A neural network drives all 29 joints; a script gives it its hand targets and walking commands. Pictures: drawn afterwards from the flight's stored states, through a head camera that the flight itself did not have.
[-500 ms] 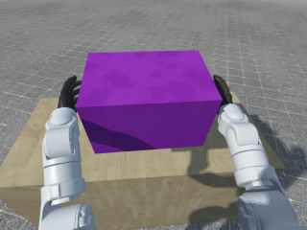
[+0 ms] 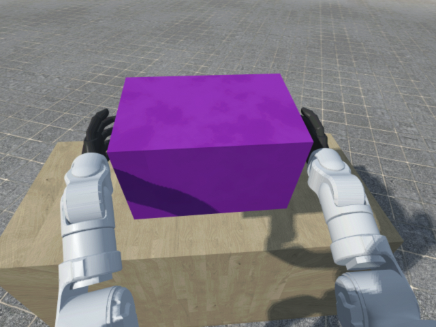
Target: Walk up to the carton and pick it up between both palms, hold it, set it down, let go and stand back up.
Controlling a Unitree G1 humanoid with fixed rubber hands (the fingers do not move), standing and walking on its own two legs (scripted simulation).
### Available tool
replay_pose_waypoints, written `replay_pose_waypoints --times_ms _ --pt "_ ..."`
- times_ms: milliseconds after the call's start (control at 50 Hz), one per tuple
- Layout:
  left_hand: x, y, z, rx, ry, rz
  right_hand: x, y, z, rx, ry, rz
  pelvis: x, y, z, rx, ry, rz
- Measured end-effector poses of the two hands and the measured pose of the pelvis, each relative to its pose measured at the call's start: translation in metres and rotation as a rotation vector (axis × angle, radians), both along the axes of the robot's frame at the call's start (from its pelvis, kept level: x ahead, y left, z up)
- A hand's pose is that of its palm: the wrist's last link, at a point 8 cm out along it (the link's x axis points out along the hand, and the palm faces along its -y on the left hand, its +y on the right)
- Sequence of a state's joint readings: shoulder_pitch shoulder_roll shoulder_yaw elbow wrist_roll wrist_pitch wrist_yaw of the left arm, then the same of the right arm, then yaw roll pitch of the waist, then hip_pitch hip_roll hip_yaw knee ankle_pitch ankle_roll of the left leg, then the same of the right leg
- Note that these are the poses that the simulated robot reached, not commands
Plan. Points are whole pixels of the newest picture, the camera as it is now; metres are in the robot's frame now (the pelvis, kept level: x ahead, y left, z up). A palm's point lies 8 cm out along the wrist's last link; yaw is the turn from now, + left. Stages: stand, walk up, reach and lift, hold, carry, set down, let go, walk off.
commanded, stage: hold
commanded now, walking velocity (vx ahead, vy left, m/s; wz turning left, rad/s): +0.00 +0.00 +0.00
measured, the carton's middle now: (208, 144) +0.40 +0.00 +0.16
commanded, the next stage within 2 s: none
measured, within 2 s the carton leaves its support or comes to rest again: neither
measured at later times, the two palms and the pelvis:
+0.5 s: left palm (97, 157) +0.35 +0.19 +0.18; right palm (316, 150) +0.35 -0.19 +0.18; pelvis +0.00 +0.00 +0.00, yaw +0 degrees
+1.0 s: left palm (96, 156) +0.36 +0.20 +0.18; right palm (314, 150) +0.35 -0.19 +0.18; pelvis +0.00 +0.00 +0.00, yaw +0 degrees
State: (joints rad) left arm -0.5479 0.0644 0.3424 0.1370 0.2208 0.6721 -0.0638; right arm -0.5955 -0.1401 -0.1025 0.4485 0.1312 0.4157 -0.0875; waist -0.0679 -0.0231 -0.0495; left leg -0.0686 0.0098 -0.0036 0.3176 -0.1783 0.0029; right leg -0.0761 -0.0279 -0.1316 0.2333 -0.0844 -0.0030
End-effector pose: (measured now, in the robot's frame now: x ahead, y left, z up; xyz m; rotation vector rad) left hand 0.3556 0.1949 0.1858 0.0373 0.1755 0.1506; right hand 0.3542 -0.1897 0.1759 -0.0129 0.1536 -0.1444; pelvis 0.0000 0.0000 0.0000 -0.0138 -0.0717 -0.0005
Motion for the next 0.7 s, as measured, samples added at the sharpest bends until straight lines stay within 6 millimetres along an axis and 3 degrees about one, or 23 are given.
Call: replay_pose_waypoints --times_ms 700 --pt "-0.0007 -0.0004 -0.0029 0.003 0.003 0.002 0.0005 -0.0005 -0.0023 -0.005 -0.003 0.005 -0.0003 0.0002 -0.0002 0.0 0.004 -0.002"
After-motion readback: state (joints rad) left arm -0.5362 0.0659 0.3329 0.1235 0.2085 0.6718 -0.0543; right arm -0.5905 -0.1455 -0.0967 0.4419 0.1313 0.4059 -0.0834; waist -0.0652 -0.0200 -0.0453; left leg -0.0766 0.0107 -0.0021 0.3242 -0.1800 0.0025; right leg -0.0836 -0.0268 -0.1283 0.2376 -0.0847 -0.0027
